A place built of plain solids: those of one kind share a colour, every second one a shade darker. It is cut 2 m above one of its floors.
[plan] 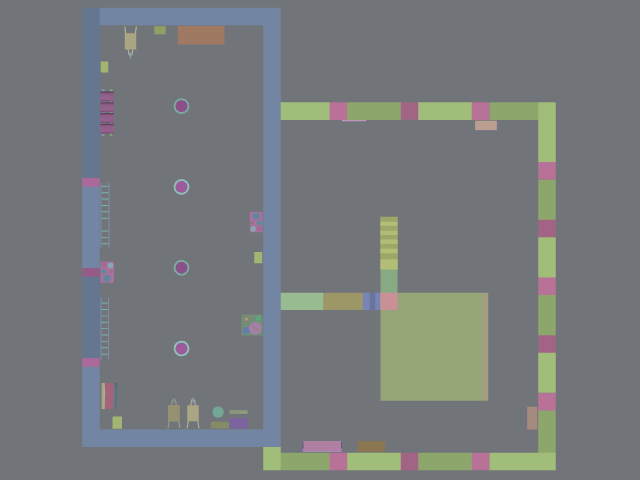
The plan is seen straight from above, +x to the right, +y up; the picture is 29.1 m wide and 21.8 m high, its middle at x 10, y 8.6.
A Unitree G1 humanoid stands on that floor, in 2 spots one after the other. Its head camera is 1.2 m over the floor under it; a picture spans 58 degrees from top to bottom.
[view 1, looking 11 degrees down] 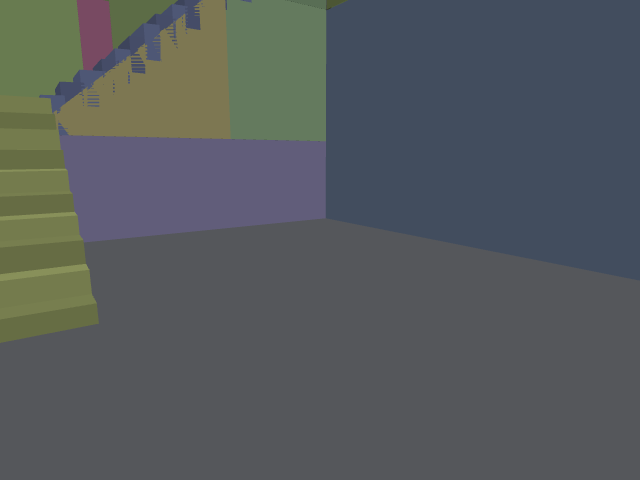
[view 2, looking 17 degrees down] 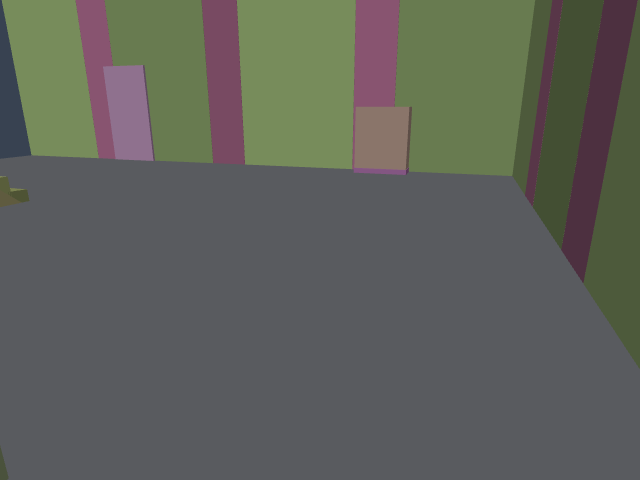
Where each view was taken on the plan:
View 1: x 13.13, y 13.02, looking -125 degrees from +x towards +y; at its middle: ground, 6.29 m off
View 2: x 19.01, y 5.42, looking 108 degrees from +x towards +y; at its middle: ground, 4.10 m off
